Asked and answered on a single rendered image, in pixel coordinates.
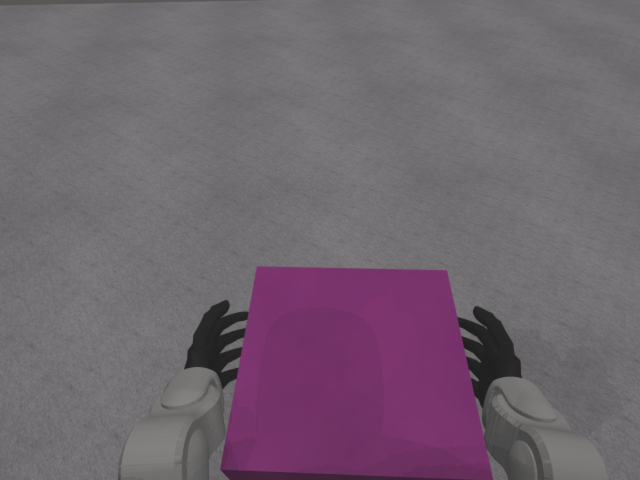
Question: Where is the right robot forearm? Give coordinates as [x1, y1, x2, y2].
[482, 377, 610, 480]

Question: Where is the robot left hand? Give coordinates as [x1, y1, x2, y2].
[184, 300, 249, 389]

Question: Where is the robot right hand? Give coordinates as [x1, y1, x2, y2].
[457, 306, 522, 409]

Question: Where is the carton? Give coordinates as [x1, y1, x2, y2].
[220, 266, 493, 480]

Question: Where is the left robot forearm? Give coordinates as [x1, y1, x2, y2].
[118, 367, 226, 480]

